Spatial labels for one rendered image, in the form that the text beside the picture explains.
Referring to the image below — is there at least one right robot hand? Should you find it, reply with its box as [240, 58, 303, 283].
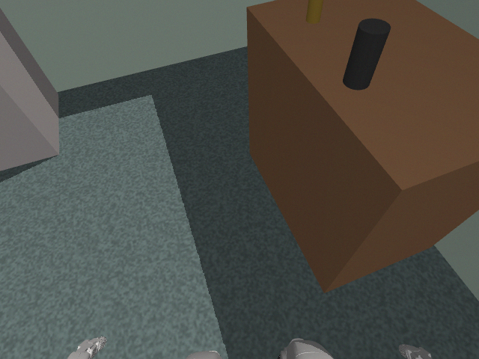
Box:
[399, 344, 432, 359]

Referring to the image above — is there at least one left robot hand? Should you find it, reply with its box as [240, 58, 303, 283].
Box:
[67, 337, 106, 359]

